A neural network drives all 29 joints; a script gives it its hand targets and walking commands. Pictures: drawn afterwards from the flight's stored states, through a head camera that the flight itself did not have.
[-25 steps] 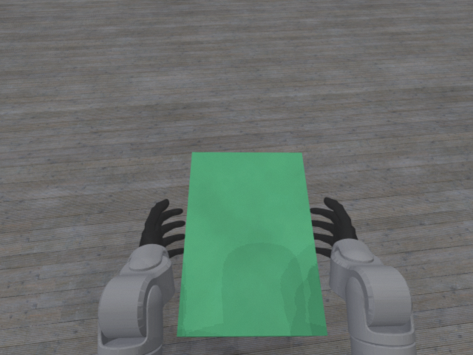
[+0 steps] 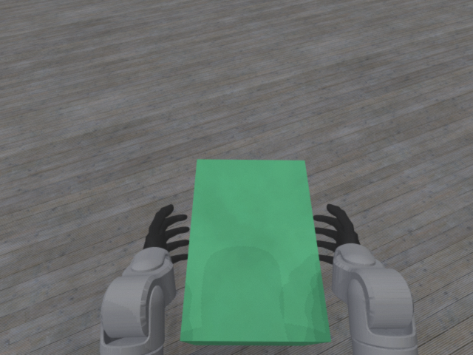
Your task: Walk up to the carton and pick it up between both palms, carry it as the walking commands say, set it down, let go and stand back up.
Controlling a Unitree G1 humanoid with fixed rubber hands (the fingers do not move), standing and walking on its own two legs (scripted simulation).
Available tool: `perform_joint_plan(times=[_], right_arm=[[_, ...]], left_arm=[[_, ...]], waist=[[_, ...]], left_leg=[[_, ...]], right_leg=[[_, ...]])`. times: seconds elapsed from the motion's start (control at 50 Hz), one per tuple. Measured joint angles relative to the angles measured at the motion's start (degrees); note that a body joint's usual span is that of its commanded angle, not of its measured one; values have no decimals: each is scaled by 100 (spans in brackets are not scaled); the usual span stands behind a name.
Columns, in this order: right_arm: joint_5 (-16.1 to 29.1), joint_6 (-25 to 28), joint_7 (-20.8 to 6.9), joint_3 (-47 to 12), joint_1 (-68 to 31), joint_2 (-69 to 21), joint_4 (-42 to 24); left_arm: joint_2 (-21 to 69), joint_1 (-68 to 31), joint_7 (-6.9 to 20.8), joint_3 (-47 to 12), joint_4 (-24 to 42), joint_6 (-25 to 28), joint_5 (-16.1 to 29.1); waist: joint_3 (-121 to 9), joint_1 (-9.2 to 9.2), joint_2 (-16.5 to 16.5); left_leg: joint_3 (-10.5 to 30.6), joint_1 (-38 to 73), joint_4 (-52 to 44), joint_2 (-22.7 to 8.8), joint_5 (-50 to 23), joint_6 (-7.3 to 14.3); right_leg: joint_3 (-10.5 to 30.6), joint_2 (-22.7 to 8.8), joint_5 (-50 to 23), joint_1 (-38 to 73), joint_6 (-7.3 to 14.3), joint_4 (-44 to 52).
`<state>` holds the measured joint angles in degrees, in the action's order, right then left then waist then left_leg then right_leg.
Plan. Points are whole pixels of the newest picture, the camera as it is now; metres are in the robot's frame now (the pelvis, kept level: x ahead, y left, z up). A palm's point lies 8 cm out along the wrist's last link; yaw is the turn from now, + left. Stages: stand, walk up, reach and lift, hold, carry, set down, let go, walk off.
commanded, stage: carry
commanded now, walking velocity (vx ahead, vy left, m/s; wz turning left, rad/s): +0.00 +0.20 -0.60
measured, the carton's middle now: (250, 252) +0.31 -0.01 -0.01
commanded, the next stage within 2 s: none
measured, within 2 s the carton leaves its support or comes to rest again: neither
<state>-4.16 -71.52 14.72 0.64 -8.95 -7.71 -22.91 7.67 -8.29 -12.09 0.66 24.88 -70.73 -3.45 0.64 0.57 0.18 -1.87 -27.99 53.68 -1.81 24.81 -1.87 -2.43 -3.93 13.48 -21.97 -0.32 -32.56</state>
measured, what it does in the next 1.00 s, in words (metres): steps to the left, turning right: left foot, then right foot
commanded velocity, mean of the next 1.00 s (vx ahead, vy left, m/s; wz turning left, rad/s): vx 0.00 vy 0.20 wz -0.60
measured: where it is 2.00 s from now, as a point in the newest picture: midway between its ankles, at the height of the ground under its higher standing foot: outside the picture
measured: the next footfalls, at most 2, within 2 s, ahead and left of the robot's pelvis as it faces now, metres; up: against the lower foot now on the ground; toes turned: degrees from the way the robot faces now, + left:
left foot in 0.14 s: +0.05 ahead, +0.19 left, +0.00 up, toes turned +0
right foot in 0.46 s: -0.06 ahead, +0.01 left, +0.00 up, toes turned -26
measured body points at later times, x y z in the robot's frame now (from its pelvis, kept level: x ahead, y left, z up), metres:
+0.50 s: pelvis -0.05 +0.11 -0.01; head -0.04 +0.09 +0.44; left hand +0.26 +0.15 +0.08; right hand +0.17 -0.11 +0.07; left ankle +0.01 +0.19 -0.72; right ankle -0.09 +0.03 -0.74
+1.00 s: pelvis -0.05 +0.26 +0.00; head -0.02 +0.26 +0.45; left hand +0.26 +0.22 +0.08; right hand +0.10 -0.01 +0.08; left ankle +0.04 +0.32 -0.73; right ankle -0.12 +0.17 -0.67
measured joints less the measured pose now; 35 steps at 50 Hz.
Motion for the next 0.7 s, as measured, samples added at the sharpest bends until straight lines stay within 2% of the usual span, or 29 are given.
perform_joint_plan(times=[0.08,0.14,0.16,0.18,0.22,0.26,0.3,0.36,0.42,0.44,0.46,0.48,0.5,0.52,0.56,0.62,0.7], right_arm=[[23,36,19,-42,-17,-2,-247],[16,10,14,-58,-66,-9,-312],[2,15,9,-82,-83,-14,-290],[-3,30,-6,-118,-75,-15,-236],[20,-21,-61,-181,-28,-7,-123],[16,-76,-111,-190,49,2,-24],[-9,-88,-119,-146,96,5,36],[-56,-82,-92,-67,56,2,34],[-114,-75,-46,-61,-33,-8,-8],[-125,-82,-29,-68,-49,-10,-29],[-128,-85,-8,-65,-64,-8,-47],[-136,-61,3,-32,-63,-4,-40],[-135,-58,16,-6,-40,-4,-30],[-130,-77,36,6,-17,-4,-14],[-109,-148,59,-15,21,1,-2],[-35,-197,58,-98,56,7,-119],[41,-142,66,-180,42,4,-367]], left_arm=[[3,-28,16,-13,231,40,-44],[4,-40,6,-31,341,5,-99],[4,-66,-3,-11,346,-13,-117],[0,-65,-12,16,322,-20,-139],[-2,-13,-30,78,246,-83,-175],[-5,13,-45,100,175,-198,-150],[-5,-9,-42,81,121,-280,-100],[2,-61,-47,34,124,-302,-37],[7,-108,-40,23,157,-251,-30],[10,-131,-33,31,149,-232,-34],[17,-162,-23,41,126,-212,-33],[23,-180,-8,23,43,-149,-34],[22,-180,5,-2,-43,-103,-35],[17,-161,21,-15,-112,-80,-31],[8,-77,79,-10,-187,-60,-48],[-2,22,125,43,-92,-38,-87],[-3,29,124,83,152,44,-130]], waist=[[-16,44,123],[-143,71,160],[-167,95,223],[-197,90,274],[-252,-5,221],[-299,-105,171],[-311,-197,160],[-305,-264,133],[-351,-233,62],[-381,-220,45],[-406,-212,18],[-385,-198,-89],[-354,-169,-133],[-309,-124,-148],[-217,-9,-170],[-81,135,-132],[-6,213,-13]], left_leg=[[20,183,-804,44,-114,14],[-212,754,-2132,47,-402,53],[-339,851,-2416,64,-981,79],[-432,793,-2331,68,-1208,125],[-580,734,-2108,-91,-1069,215],[-708,781,-2121,-232,-963,267],[-856,831,-2201,-312,-992,299],[-1116,795,-2145,-384,-992,362],[-1389,634,-1872,-442,-863,421],[-1485,568,-1746,-449,-800,431],[-1576,488,-1592,-465,-725,434],[-1518,392,-1414,-493,-630,314],[-1301,255,-1109,-411,-277,164],[-1033,100,-699,-294,-12,41],[-599,-156,39,-128,29,-100],[-217,-325,436,-41,-280,-182],[3,-256,35,15,-305,-198]], right_leg=[[379,-158,-242,-186,-216,143],[667,-198,-299,-390,-421,36],[745,-237,-236,-482,-412,-124],[775,-226,265,-633,-356,-467],[572,-22,1333,-1015,-236,-1743],[277,121,1504,-1235,-172,-2839],[6,161,1338,-1200,-180,-3197],[-272,176,1335,-804,-187,-2652],[-418,192,1388,-215,-138,-1551],[-469,168,1103,47,-124,-975],[-479,144,768,245,6,-485],[-443,180,681,200,151,-470],[-368,171,682,128,208,-540],[-281,144,671,101,209,-545],[-97,94,536,130,132,-368],[191,18,227,143,-11,-55],[546,-105,-50,-12,-191,130]])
